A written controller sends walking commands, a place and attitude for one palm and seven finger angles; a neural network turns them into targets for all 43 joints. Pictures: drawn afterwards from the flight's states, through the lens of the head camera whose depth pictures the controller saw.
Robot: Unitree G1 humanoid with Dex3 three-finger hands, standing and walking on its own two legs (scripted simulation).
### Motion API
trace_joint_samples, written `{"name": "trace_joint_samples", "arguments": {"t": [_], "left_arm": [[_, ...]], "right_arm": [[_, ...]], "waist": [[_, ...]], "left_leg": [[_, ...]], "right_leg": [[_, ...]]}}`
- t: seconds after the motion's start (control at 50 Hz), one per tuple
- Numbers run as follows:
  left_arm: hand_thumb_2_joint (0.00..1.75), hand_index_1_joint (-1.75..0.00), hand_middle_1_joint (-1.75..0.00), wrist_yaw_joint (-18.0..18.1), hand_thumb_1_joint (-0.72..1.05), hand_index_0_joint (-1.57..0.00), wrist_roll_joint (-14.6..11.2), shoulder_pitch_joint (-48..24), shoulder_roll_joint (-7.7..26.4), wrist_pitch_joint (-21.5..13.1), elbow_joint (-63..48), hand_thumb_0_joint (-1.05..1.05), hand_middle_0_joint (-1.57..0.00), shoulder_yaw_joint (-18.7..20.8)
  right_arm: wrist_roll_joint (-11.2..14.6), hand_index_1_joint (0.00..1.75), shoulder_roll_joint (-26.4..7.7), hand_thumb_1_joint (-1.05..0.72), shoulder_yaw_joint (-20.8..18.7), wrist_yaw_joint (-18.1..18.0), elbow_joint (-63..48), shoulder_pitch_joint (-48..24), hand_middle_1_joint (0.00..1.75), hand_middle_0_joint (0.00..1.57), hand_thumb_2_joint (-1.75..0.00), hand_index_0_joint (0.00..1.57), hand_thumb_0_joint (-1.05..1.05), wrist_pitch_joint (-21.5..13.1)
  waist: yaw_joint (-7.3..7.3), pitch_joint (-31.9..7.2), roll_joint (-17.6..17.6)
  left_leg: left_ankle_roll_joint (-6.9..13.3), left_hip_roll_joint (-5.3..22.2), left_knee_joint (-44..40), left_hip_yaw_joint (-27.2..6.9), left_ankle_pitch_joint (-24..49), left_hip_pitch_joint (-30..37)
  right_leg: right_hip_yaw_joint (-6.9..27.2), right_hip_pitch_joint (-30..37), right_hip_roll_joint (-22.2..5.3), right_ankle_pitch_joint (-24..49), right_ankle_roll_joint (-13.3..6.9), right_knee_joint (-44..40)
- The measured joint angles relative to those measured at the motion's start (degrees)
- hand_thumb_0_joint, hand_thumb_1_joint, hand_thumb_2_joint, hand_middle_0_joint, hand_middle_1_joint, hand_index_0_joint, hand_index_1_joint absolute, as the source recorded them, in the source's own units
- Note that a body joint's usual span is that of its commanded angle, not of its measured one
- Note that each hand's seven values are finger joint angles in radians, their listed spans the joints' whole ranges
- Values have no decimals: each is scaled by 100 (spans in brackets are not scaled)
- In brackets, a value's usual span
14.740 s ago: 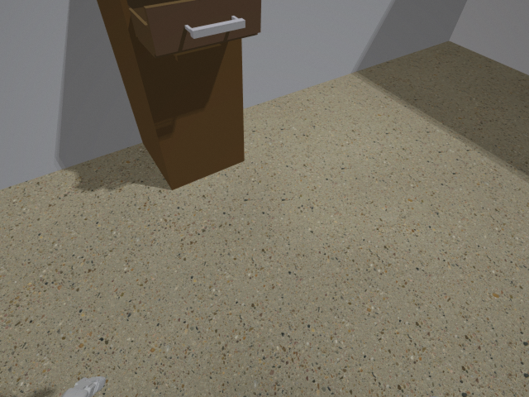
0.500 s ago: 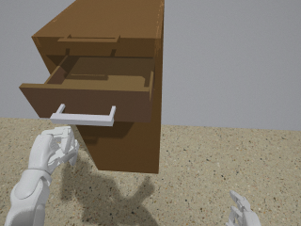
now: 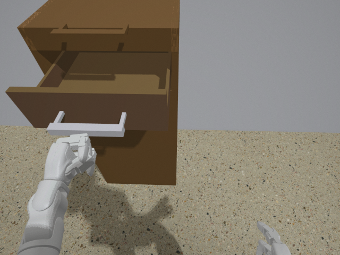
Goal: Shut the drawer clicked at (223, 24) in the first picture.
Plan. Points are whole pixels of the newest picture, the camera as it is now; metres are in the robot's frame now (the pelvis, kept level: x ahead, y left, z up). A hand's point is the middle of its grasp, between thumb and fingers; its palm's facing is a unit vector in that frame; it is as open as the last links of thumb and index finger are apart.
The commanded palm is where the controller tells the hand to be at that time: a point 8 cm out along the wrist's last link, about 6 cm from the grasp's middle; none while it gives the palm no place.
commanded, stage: bring the fist close to the handle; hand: left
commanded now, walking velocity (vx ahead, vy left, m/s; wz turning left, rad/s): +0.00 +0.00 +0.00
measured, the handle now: (89, 122) +0.40 +0.23 +0.09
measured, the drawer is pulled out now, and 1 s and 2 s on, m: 0.18 0.13 0.02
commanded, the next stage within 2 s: push the drawer shut in 0.20 s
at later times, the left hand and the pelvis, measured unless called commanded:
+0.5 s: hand (91, 152) +0.32 +0.20 +0.08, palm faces +0.06 -1.00 -0.05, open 3.3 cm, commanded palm +0.30 +0.25 +0.09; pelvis +0.00 -0.01 +0.00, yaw +1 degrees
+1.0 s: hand (99, 133) +0.37 +0.20 +0.08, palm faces +0.03 -1.00 -0.03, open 3.3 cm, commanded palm +0.35 +0.25 +0.09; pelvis -0.01 -0.01 -0.01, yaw +1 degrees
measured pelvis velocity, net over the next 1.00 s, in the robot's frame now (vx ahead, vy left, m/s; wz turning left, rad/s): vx -0.01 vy -0.01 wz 0.01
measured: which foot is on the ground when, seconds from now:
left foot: down 0.00-1.00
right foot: down 0.00-1.00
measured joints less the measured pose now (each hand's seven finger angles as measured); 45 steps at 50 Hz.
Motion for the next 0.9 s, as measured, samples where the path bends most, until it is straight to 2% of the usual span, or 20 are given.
{"name": "trace_joint_samples", "arguments": {"t": [0.06,0.2,0.34,0.6,0.74,0.9], "left_arm": [[90,-160,-160,21,90,-140,-40,-45,-25,-61,16,2,-140,-18],[90,-160,-160,47,90,-140,30,-5,-43,125,60,2,-140,-100],[90,-160,-160,81,90,-140,1,-85,30,-15,151,2,-140,61],[92,-160,-160,-324,88,-140,-84,-1028,306,-7,1175,1,-140,243],[91,-160,-160,-315,84,-140,-43,-1490,406,-76,1692,-1,-140,329],[93,-160,-160,-250,88,-140,28,-1983,467,-180,2216,1,-140,333]], "right_arm": [[19,30,-4,-90,1,16,19,6,30,20,-90,21,1,44],[35,30,-19,-90,-8,23,-63,-64,30,20,-90,21,1,150],[32,30,-11,-90,16,-6,-74,-161,30,20,-90,21,1,201],[75,30,-125,-90,26,-107,-18,-179,30,20,-90,20,1,334],[80,30,-125,-90,24,-94,34,-82,30,20,-90,20,1,456],[72,30,-118,-90,18,-64,68,64,30,20,-90,20,1,549]], "waist": [[6,-25,6],[-5,-27,28],[6,-7,-21],[-28,35,3],[-82,45,-31],[-163,32,-41]], "left_leg": [[-4,-3,16,-16,-11,-10],[-21,4,5,-22,0,-23],[-66,44,10,-61,1,-10],[-104,67,115,-147,4,-198],[-104,71,172,-146,12,-319],[-79,66,225,-109,17,-437]], "right_leg": [[-15,-5,-5,-20,-2,19],[-21,-31,2,-26,-24,36],[-61,-12,39,-42,-71,49],[-147,-152,53,-43,-115,106],[-145,-266,57,-22,-119,143],[-107,-384,54,16,-100,165]]}}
